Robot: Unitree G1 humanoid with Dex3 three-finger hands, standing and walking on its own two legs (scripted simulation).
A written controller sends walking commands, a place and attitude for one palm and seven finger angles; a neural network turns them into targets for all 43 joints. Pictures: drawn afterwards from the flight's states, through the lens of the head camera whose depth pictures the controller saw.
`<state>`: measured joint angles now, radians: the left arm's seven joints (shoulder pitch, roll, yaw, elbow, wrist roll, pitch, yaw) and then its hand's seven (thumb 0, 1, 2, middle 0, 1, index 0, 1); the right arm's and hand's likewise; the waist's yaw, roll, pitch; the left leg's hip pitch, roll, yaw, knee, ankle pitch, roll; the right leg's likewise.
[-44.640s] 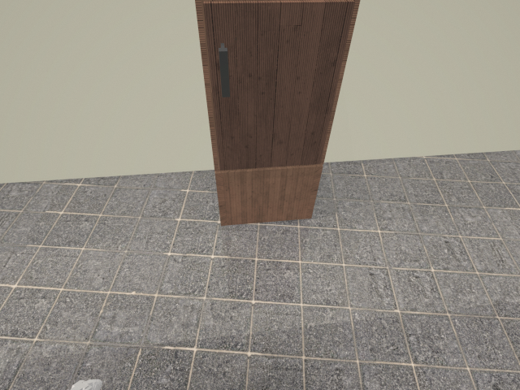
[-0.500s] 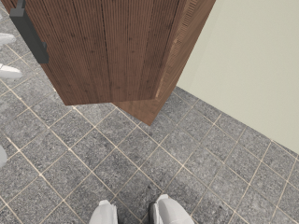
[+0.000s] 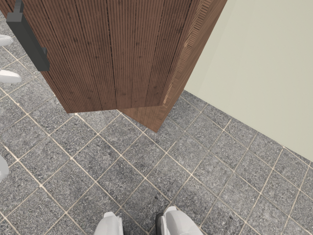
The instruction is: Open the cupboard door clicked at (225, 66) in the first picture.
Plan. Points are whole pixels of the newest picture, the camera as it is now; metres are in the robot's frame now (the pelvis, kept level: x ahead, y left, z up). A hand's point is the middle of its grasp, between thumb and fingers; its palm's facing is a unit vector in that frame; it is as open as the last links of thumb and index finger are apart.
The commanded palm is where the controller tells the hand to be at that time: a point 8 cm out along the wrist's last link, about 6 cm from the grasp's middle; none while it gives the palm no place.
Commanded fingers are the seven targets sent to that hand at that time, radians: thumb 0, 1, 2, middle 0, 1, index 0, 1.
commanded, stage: move the hooked fingers beside the handle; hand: left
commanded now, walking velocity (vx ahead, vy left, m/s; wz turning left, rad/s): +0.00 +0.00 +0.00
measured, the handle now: (32, 38) +0.55 +0.24 +0.10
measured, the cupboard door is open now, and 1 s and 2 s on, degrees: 40 40 41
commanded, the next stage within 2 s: slide the fingers in behind the handle in 0.48 s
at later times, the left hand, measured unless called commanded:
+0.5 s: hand (2, 51) +0.51 +0.29 +0.10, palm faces +0.08 -1.00 -0.02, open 14.0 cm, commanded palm +0.50 +0.33 +0.09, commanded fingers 0.00 -0.50 0.30 -0.30 -1.20 -0.30 -1.20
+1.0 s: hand (8, 51) +0.51 +0.28 +0.10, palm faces +0.09 -1.00 -0.01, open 14.3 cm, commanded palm +0.50 +0.29 +0.09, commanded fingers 0.00 -0.50 0.30 -0.30 -1.20 -0.30 -1.20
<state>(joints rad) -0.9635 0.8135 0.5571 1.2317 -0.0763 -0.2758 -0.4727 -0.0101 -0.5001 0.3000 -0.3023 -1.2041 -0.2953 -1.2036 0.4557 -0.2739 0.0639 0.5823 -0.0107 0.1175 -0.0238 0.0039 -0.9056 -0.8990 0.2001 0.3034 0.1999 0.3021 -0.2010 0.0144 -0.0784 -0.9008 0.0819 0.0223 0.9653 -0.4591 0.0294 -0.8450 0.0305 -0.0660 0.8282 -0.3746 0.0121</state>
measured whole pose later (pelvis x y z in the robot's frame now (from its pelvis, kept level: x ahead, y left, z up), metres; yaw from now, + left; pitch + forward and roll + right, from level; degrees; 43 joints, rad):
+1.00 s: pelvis +0.00 +0.00 +0.00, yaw +1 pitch +22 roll -5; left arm -1.00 0.75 0.47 1.24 -0.09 -0.28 -0.38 -0.01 -0.50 0.30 -0.25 -1.19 -0.25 -1.19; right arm 0.45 -0.27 0.06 0.62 -0.02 0.10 -0.02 0.00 -0.91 -0.90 0.20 0.30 0.20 0.30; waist -0.20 0.02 -0.08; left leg -0.91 0.07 0.00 0.97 -0.46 0.03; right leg -0.85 0.02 -0.08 0.84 -0.38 0.01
